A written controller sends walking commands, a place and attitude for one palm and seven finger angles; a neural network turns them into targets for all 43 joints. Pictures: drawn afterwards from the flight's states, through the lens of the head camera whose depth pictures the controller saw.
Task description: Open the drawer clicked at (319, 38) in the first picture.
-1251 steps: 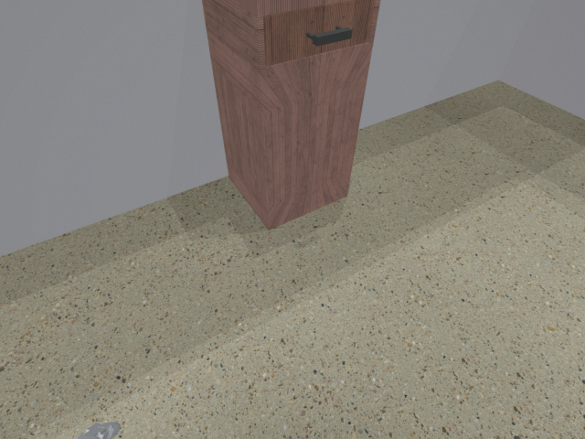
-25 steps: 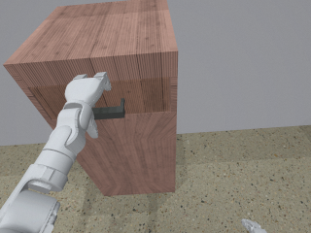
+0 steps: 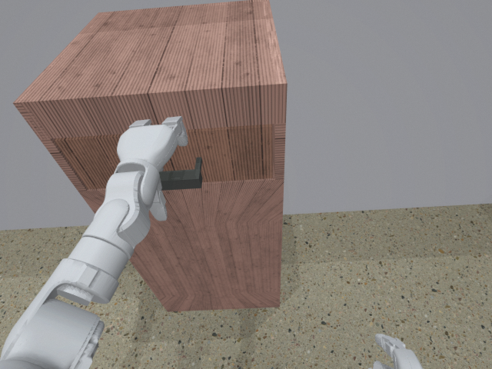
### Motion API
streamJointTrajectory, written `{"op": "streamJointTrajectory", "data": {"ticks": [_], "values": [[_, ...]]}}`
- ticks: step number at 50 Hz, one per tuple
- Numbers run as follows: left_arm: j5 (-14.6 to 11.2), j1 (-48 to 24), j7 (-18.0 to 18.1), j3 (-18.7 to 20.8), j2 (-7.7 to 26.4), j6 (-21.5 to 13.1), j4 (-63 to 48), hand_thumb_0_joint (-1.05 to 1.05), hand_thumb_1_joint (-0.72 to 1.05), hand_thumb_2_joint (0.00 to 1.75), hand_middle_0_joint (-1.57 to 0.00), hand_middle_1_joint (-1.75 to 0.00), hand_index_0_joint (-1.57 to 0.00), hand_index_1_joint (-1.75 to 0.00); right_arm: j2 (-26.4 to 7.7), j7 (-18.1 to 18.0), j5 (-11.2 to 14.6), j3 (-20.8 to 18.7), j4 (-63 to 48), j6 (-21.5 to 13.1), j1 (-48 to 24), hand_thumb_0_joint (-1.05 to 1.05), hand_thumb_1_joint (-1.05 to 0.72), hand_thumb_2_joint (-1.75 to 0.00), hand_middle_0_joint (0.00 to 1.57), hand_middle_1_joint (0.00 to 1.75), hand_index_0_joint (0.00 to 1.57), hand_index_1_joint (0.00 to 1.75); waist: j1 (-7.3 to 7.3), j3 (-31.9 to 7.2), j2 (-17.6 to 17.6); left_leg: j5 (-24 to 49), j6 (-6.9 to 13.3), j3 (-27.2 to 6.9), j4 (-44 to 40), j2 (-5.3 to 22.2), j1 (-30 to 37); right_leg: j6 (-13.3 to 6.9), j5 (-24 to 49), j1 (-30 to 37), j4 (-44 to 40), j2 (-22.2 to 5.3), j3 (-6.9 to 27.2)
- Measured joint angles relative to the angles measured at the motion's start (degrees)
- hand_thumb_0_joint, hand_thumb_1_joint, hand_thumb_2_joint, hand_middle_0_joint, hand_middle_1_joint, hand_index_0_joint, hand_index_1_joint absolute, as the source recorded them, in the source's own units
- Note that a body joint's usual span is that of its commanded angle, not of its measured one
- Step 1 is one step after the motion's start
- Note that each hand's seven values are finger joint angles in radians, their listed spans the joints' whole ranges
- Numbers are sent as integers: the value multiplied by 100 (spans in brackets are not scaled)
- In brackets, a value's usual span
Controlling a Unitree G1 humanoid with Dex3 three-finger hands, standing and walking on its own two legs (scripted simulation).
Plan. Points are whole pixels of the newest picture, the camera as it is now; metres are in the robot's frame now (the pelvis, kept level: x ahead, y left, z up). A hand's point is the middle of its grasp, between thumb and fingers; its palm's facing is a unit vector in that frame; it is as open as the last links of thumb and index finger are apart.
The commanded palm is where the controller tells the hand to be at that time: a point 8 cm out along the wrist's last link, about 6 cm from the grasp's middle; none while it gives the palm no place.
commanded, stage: re-aim the fingers above the handle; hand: left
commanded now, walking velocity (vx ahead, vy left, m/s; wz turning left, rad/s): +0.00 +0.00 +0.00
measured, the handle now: (168, 172) +0.46 +0.18 +0.07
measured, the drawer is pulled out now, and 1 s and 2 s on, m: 0.00 0.00 0.00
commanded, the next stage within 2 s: lower the fingers behind the handle in 0.60 s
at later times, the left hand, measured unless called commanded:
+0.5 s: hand (169, 181) +0.39 +0.15 +0.12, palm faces -0.05 -0.05 -1.00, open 13.8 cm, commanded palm +0.38 +0.17 +0.19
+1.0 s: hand (149, 189) +0.39 +0.19 +0.10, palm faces -0.11 -0.04 -0.99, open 13.8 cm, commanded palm +0.38 +0.20 +0.17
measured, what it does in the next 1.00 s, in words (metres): stands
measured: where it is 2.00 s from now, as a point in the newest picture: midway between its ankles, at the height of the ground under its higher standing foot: outside the picture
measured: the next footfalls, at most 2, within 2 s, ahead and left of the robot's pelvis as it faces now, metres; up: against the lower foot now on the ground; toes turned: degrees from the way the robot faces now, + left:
none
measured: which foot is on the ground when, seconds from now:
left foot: down 0.00-1.00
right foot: down 0.00-1.00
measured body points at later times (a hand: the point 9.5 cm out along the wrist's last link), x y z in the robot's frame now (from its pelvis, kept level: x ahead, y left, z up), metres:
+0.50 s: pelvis -0.01 -0.01 +0.00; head +0.00 -0.05 +0.45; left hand +0.38 +0.15 +0.18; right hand +0.16 -0.25 -0.12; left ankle +0.00 +0.11 -0.73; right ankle -0.05 -0.09 -0.73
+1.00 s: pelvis -0.01 -0.01 +0.00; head +0.01 -0.04 +0.45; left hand +0.39 +0.19 +0.15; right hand +0.13 -0.28 -0.12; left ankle +0.00 +0.11 -0.73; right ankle -0.05 -0.09 -0.73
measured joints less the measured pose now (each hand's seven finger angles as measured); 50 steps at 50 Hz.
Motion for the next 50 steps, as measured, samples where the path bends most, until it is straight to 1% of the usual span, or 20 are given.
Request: {"op": "streamJointTrajectory", "data": {"ticks": [3,6,8,11,14,17,20,22,25,29,31,34,35,37,39,41,43,45,47,50], "values": [[-17,212,0,-21,-55,-226,-306,-1,-49,31,-32,-121,-32,-120,-8,9,-31,-24,-35,-12,6,1,-91,-90,20,30,20,30,0,12,3,-18,-2,21,18,7,14,-3,-14,4,25,6,20],[1,408,161,58,-85,-445,-520,-1,-49,31,-32,-121,-32,-120,-12,14,-53,-29,-10,-32,-21,1,-91,-90,20,30,20,30,12,18,12,-34,-7,58,27,23,37,-7,-22,7,50,20,59],[38,459,312,146,-63,-480,-525,0,-49,31,-32,-121,-33,-120,-5,16,-48,-23,34,-47,-49,1,-91,-90,20,30,20,30,26,18,14,-34,-15,81,21,37,51,-13,-19,5,60,32,82],[93,424,496,281,24,-330,-382,0,-49,30,-32,-121,-33,-120,11,19,-29,-8,101,-60,-74,1,-91,-90,20,30,20,30,47,17,9,-10,-33,91,-15,53,70,-27,-1,10,47,47,93],[122,325,514,364,172,-34,-181,0,-49,30,-32,-121,-33,-120,10,8,2,11,134,-52,-74,1,-91,-90,20,30,20,30,58,18,12,23,-50,68,-55,64,87,-43,26,30,10,57,71],[51,244,300,289,268,260,-126,0,-49,31,-32,-121,-32,-120,-19,-3,30,-6,112,-24,-32,1,-91,-90,20,30,20,30,65,21,24,54,-58,5,-79,55,98,-53,45,69,-35,52,8],[-47,236,4,79,250,320,-254,-1,-49,31,-32,-120,-32,-120,-70,-32,38,-28,67,-12,-1,1,-91,-90,20,30,20,30,70,35,38,66,-57,-64,-66,31,105,-54,43,109,-47,33,-63],[-89,212,-157,-123,168,206,-310,-1,-49,31,-31,-121,-32,-120,-101,-60,42,-30,50,-34,-8,1,-91,-90,20,30,20,30,68,54,37,68,-54,-101,-41,11,95,-52,31,114,-26,16,-103],[-115,181,-222,-287,6,-196,-318,-1,-49,31,-32,-121,-32,-120,-98,-107,16,-16,44,-101,-80,1,-91,-90,20,30,20,30,39,104,14,69,-54,-103,-6,2,67,-51,18,76,30,8,-108],[-94,179,92,-145,-119,-768,-288,-1,-49,30,-32,-121,-33,-120,-17,-139,-28,-3,42,-210,-151,1,-91,-90,20,30,20,30,-12,125,-10,64,-62,-18,10,37,24,-58,27,-16,89,36,-24],[-39,124,364,66,-108,-888,-138,0,-49,30,-32,-121,-33,-120,31,-138,-35,21,85,-232,-160,1,-91,-90,20,30,20,30,-32,111,-20,63,-72,33,-3,62,17,-63,36,-50,99,58,29],[76,-44,736,353,29,-700,192,0,-49,30,-32,-121,-33,-120,90,-127,-19,55,182,-235,-126,1,-91,-90,20,30,20,30,-28,90,-25,73,-91,95,-57,104,37,-72,65,-62,63,94,95],[101,-73,796,452,98,-599,278,0,-49,30,-32,-121,-33,-120,98,-116,-15,67,214,-218,-105,1,-91,-90,20,30,20,30,-24,71,-21,80,-97,113,-87,118,47,-76,80,-60,36,106,115],[102,-60,772,458,187,-427,296,0,-49,31,-36,-124,-32,-120,83,-91,-7,80,258,-156,-35,1,-91,-90,20,30,20,30,-7,20,4,95,-102,126,-143,133,74,-78,107,-35,-27,119,131],[97,-27,630,441,220,-146,336,0,-49,31,-37,-125,-33,-120,39,-72,24,95,271,-73,28,1,-91,-90,20,30,20,30,-12,-22,34,106,-101,114,-182,135,104,-75,123,7,-84,120,122],[69,2,368,426,255,117,477,0,-49,31,-37,-125,-33,-121,-14,-77,60,113,253,1,68,1,-91,-90,20,30,20,30,-43,-28,45,116,-98,92,-213,129,139,-74,130,53,-125,114,101],[9,55,56,424,322,221,617,0,-49,31,-36,-124,-33,-121,-59,-109,79,116,201,28,97,1,-91,-90,20,30,20,30,-87,4,26,124,-92,63,-223,122,153,-78,133,80,-145,110,73],[-48,142,-231,412,397,119,632,0,-49,31,-35,-123,-32,-121,-97,-154,65,82,123,11,135,1,-91,-90,20,30,20,30,-117,64,-19,126,-85,26,-199,116,131,-84,131,80,-143,106,33],[-86,278,-411,408,451,-231,459,-1,-49,31,-34,-122,-32,-120,-131,-203,27,11,57,-54,178,1,-91,-90,20,30,20,30,-112,132,-70,116,-79,-12,-145,110,81,-90,124,57,-122,104,-8],[-21,512,-300,422,501,-905,-19,-1,-49,31,-31,-121,-33,-120,-176,-260,-48,-149,4,-178,250,1,-91,-90,20,30,20,30,-50,175,-101,70,-78,-48,-17,103,-37,-86,97,-19,-59,102,-49]]}}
